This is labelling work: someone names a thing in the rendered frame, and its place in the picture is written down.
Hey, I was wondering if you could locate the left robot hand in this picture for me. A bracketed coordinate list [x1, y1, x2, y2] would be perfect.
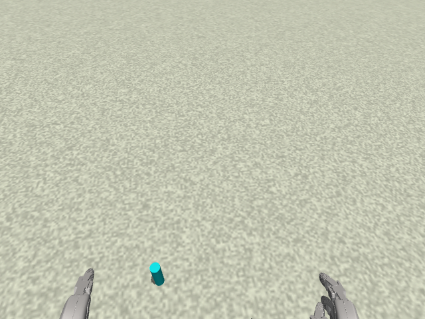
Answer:
[60, 268, 94, 319]

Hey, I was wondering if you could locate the can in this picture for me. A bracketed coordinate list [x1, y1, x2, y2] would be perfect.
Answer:
[149, 263, 165, 286]

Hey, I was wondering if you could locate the right robot hand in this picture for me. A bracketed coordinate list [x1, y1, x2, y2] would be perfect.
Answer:
[310, 272, 359, 319]

